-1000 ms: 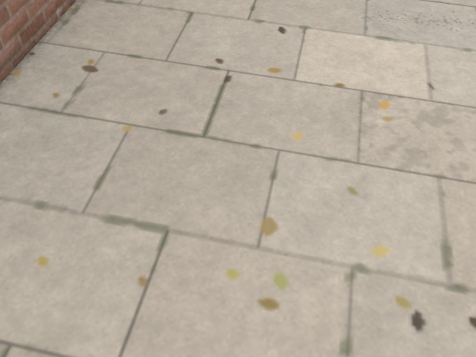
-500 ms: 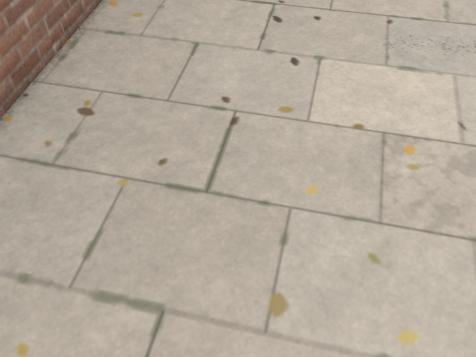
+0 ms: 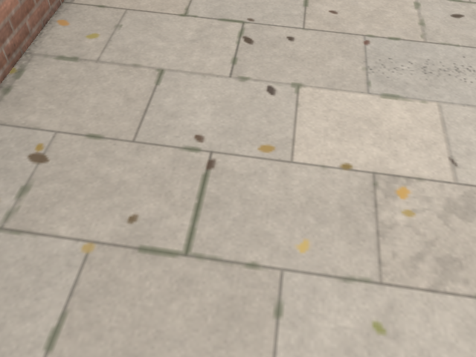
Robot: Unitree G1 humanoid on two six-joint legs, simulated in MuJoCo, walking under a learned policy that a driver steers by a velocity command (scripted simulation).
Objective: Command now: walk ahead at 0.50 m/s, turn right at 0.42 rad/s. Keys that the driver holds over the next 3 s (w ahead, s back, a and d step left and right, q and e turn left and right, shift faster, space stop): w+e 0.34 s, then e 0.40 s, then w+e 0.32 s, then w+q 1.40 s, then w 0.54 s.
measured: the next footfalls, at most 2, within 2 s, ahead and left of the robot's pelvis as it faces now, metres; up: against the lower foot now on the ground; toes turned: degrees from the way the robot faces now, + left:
right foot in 0.38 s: +0.32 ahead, -0.11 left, +0.00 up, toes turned -19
left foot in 1.02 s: +0.54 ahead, -0.02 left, +0.00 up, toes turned -40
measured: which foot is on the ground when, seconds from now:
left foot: down 0.00-0.38, up 0.40-1.00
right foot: up 0.00-0.36, down 0.38-1.00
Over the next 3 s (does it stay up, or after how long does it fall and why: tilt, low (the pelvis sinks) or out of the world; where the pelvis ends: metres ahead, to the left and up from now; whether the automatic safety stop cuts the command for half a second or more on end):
stays up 1.31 -0.32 -0.01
